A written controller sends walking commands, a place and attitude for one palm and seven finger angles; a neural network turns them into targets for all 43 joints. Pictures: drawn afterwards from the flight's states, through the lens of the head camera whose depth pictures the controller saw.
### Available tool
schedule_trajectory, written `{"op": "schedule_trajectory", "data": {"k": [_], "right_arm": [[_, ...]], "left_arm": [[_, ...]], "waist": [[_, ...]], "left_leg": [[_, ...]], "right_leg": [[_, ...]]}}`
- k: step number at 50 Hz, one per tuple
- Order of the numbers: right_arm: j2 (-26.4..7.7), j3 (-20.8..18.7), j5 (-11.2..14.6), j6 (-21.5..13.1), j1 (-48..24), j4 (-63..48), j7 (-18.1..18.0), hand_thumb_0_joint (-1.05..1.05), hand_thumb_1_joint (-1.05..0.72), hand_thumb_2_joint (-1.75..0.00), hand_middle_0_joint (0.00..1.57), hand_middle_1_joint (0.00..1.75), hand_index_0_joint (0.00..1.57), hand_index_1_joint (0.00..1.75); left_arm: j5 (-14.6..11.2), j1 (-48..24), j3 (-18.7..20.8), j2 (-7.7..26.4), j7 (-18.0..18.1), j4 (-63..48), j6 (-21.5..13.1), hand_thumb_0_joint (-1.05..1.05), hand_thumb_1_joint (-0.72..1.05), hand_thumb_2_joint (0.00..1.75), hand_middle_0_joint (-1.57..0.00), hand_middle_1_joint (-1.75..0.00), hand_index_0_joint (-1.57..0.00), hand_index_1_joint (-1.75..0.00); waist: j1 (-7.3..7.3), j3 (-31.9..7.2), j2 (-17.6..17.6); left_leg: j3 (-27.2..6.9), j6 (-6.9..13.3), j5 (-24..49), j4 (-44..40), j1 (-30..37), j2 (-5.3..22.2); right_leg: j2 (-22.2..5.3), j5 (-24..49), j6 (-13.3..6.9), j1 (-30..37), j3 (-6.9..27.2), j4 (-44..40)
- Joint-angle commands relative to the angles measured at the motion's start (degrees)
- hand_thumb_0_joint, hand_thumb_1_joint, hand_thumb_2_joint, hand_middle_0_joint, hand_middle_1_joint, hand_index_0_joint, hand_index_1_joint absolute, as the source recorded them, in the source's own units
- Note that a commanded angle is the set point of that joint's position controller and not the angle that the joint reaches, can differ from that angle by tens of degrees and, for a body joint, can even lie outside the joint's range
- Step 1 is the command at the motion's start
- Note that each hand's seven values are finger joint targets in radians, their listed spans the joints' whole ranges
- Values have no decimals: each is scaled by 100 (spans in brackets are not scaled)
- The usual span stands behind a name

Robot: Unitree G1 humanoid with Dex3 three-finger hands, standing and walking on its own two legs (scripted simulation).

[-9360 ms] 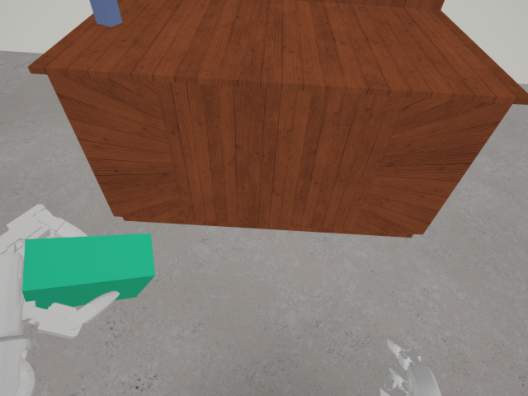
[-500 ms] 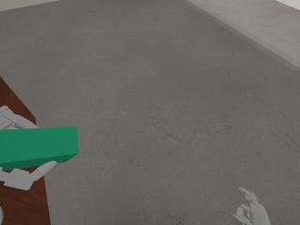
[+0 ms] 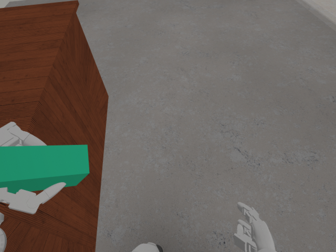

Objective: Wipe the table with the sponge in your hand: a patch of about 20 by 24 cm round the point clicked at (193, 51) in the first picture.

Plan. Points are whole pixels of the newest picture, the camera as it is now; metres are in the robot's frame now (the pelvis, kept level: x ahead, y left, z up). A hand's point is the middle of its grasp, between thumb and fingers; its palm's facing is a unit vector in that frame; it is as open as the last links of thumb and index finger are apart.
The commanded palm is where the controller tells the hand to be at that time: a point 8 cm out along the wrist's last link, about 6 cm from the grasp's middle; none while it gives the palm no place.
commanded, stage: turn to face it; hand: left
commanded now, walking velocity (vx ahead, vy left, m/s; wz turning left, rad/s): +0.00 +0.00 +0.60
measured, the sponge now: (57, 168) +0.22 +0.22 +0.16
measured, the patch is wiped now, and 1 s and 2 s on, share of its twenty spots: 0.00 0.00 0.00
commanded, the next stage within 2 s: take the last steps up to it in 2.00 s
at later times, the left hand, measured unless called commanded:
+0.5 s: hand out of the picture +0.05 +0.29 +0.17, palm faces +0.58 -0.68 -0.45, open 9.4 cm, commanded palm -0.02 +0.31 +0.19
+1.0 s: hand out of the picture -0.10 +0.23 +0.18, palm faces +0.76 -0.48 -0.44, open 9.4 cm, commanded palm -0.18 +0.24 +0.19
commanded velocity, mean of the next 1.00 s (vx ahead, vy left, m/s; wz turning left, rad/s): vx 0.00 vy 0.00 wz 0.60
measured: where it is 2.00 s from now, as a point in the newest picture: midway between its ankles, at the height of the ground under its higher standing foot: outside the picture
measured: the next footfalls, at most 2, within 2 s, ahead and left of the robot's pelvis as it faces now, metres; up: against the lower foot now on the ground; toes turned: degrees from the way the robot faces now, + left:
left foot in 0.40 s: -0.09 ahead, +0.13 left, +0.00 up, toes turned +21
right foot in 0.74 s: -0.03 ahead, -0.12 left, +0.00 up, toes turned +22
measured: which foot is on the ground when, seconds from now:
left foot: up 0.00-0.38, down 0.40-0.74, up 0.76-1.00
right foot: down 0.00-0.40, up 0.42-0.72, down 0.74-1.00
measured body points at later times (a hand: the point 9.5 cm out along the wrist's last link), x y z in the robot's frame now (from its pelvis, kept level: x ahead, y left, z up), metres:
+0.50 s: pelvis -0.08 +0.00 +0.00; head -0.06 +0.02 +0.45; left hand +0.02 +0.32 +0.20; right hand +0.16 -0.17 -0.08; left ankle -0.12 +0.12 -0.73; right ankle -0.04 -0.11 -0.67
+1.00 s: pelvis -0.15 -0.08 +0.01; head -0.12 -0.07 +0.46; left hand -0.15 +0.25 +0.20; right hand +0.14 -0.20 -0.08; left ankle -0.24 +0.03 -0.67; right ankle -0.07 -0.14 -0.73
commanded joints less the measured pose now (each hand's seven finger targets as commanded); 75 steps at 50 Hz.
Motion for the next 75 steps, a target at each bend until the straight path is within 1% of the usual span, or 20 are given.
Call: {"op": "schedule_trajectory", "data": {"k": [1, 6, 13, 17, 18, 20, 22, 27, 35, 36, 38, 44, 50, 54, 56, 57, 59, 62, 72, 75], "right_arm": [[-813, -375, 28, -304, -398, -758, -179, 0, -90, -90, 20, 30, 20, 30], [-623, -288, -32, -195, -738, -766, -343, 0, -90, -90, 20, 30, 20, 30], [-660, -396, -109, -94, -407, -988, -427, 0, -90, -90, 20, 30, 20, 30], [-735, -481, -86, 52, -101, -962, -383, 0, -90, -90, 20, 30, 20, 30], [-773, -487, -98, 64, -68, -1007, -381, 0, -90, -90, 20, 30, 20, 30], [-1089, -552, -102, -84, -133, -1064, -312, 0, -90, -90, 20, 30, 20, 30], [-969, -528, -39, -241, -130, -895, -184, 0, -90, -90, 20, 30, 20, 30], [-962, -508, 51, -436, -159, -785, -82, 0, -90, -90, 20, 30, 20, 30], [-874, -405, 39, -355, -200, -694, -111, 0, -90, -90, 20, 30, 20, 30], [-805, -384, 58, -325, -215, -700, -116, 0, -90, -90, 20, 30, 20, 30], [-688, -376, 96, -297, -397, -872, -182, 0, -90, -90, 20, 30, 20, 30], [-712, -330, -17, -189, -775, -810, -336, 0, -90, -90, 20, 30, 20, 30], [-734, -441, -161, -235, -498, -946, -454, 0, -90, -90, 20, 30, 20, 30], [-788, -500, -130, -113, -58, -954, -371, 0, -90, -90, 20, 30, 20, 30], [-1114, -570, -107, -185, -140, -1080, -325, 0, -90, -90, 20, 30, 20, 30], [-998, -575, -98, -263, 5, -918, -238, 0, -90, -90, 20, 30, 20, 30], [-1049, -604, -47, -359, -140, -891, -163, 0, -90, -90, 20, 30, 20, 30], [-990, -581, 46, -515, -100, -732, -65, 0, -90, -90, 20, 30, 20, 30], [-887, -430, 13, -483, -138, -558, -135, 0, -90, -90, 20, 30, 20, 30], [-786, -429, 71, -394, -266, -744, -175, 0, -90, -90, 20, 30, 20, 30]], "left_arm": [[-116, -930, 582, 1134, 228, -1215, -256, 0, 10, 130, -120, -160, -120, -160], [17, -315, 749, 1164, 257, -1249, -464, 0, 10, 130, -120, -160, -120, -160], [-22, 312, 885, 982, 435, -1112, -470, 0, 10, 130, -120, -160, -120, -160], [-60, 233, 697, 801, 434, -1352, -456, 0, 10, 130, -120, -160, -120, -160], [-73, 76, 616, 774, 424, -1542, -509, 0, 10, 130, -120, -160, -120, -160], [-39, -22, 505, 882, 342, -2034, -765, 0, 10, 130, -120, -160, -120, -160], [137, 1, 760, 1152, 188, -1681, -783, 0, 10, 130, -120, -160, -120, -160], [66, -213, 634, 1032, 197, -2291, -723, 0, 10, 130, -120, -160, -120, -160], [-73, -158, 544, 664, 75, -853, -413, 0, 10, 130, -120, -160, -120, -160], [-29, -328, 533, 722, 71, -762, -384, 0, 10, 130, -120, -160, -120, -160], [-48, -595, 678, 1157, 180, -709, -275, 0, 10, 130, -120, -160, -120, -160], [22, -653, 579, 1062, 176, -1025, -527, 0, 10, 130, -120, -160, -120, -160], [1, -201, 880, 1157, 434, -1476, -606, 0, 10, 130, -120, -160, -120, -160], [-92, 18, 748, 884, 423, -1478, -594, 0, 10, 130, -120, -160, -120, -160], [-159, -22, 589, 836, 327, -1767, -771, 0, 10, 130, -120, -160, -120, -160], [43, -97, 692, 1003, 259, -1672, -879, 0, 10, 130, -120, -160, -120, -160], [75, -27, 770, 1096, 109, -1388, -884, 0, 10, 130, -120, -160, -120, -160], [90, -327, 570, 962, 116, -2022, -903, 0, 10, 130, -120, -160, -120, -160], [-100, -189, 638, 861, 111, -884, -457, 0, 10, 130, -120, -160, -120, -160], [-104, -732, 729, 1208, 209, -624, -328, 0, 10, 130, -120, -160, -120, -160]], "waist": [[-168, -733, -1674], [-160, -724, -979], [52, -1147, -1549], [-267, -1456, -1299], [-406, -1540, -809], [-279, -1176, 1658], [-250, -851, 914], [-249, -762, 1276], [-122, -866, 516], [-87, -878, -109], [-126, -732, -2243], [-164, -624, -1220], [59, -987, -1251], [-327, -1398, -755], [-322, -1005, 1579], [-262, -838, 1418], [-305, -740, 965], [-242, -648, 1091], [-132, -928, 388], [-161, -700, -2076]], "left_leg": [[405, -172, -1878, 3554, -1120, -60], [947, -303, -1471, 3627, -977, 185], [1602, -103, -1800, 1059, -188, 264], [1608, -33, -764, -465, 962, 76], [1454, 46, 9, -847, 1538, 214], [-1520, 1256, 4721, -1050, 2438, 2401], [-1357, 1459, 4127, -934, 2081, 2369], [-22, 941, 2393, -1031, 1025, 1259], [-662, 811, 590, -574, 266, 1163], [-438, 593, -256, -26, 19, 866], [675, -47, -2352, 2875, -1163, -208], [884, -232, -1384, 3755, -728, 215], [1382, -3, -1829, 1142, 193, 291], [1420, 51, -506, -764, 1305, 82], [-1081, 908, 3363, -1186, 2137, 1882], [-1616, 1266, 4445, -1055, 2233, 2328], [-1425, 1452, 3230, -1022, 1603, 2074], [-226, 1012, 2448, -1017, 1184, 1209], [-934, 808, 793, -522, 595, 1030], [518, -69, -2175, 3035, -921, -229]], "right_leg": [[-2857, 1044, -832, 258, 2061, -1729], [-2019, 3412, -732, 587, 236, -1008], [-2230, 3904, -888, 1239, 177, -555], [-2114, 3573, -504, 825, -125, 468], [-1876, 2993, -283, 334, -373, 1303], [-605, -2011, 283, -2068, -295, 3249], [-756, -1735, 170, -2526, 221, 3805], [-439, -551, 350, -1376, -7, 2704], [-75, -109, 364, 397, -5, -146], [-474, 381, 210, 714, 246, -1022], [-2710, 1539, -761, 683, 2709, -1551], [-2016, 1687, -767, 156, 395, -1324], [-2227, 1904, -959, 631, 429, -1071], [-1916, 2159, -467, 415, -24, 469], [-650, -993, 242, -1726, -408, 2548], [-572, -2016, 169, -2292, -44, 3237], [-749, -1343, 210, -2400, 411, 3549], [-478, -420, 287, -1655, 98, 2753], [-45, 244, 273, 450, 216, -611], [-2702, 1518, -869, 499, 2666, -1656]]}}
